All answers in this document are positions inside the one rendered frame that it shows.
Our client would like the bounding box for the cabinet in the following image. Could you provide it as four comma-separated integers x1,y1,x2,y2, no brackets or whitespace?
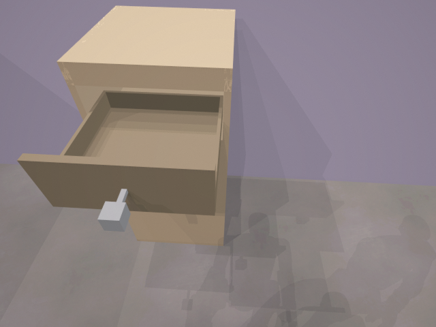
57,5,236,246

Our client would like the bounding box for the drawer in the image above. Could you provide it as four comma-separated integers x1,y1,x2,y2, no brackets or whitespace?
17,91,223,216

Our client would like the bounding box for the handle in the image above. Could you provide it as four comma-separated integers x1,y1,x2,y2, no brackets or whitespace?
97,189,131,232

